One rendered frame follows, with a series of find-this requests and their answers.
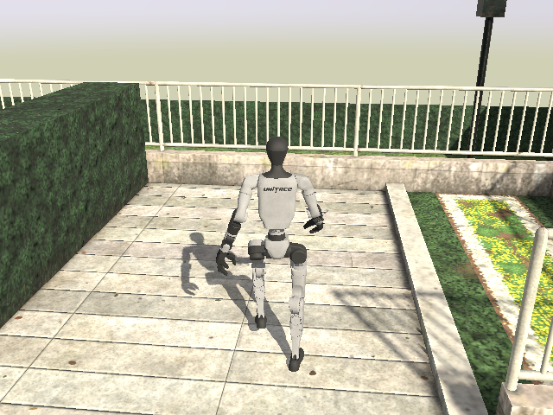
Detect robot right hand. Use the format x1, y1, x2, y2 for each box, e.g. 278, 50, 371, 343
303, 219, 324, 233

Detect robot right forearm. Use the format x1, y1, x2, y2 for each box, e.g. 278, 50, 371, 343
313, 204, 324, 225

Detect right robot foot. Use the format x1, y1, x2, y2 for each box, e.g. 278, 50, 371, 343
289, 348, 304, 372

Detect robot left forearm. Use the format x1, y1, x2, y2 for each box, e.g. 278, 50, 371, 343
219, 209, 241, 253

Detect robot left hand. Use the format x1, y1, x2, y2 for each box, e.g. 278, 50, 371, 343
216, 249, 236, 276

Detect robot torso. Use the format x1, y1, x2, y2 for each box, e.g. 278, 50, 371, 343
257, 170, 297, 259

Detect right robot upper arm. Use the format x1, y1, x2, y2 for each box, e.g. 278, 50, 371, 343
295, 174, 321, 219

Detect left robot upper arm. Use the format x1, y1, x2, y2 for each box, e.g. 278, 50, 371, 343
234, 174, 259, 223

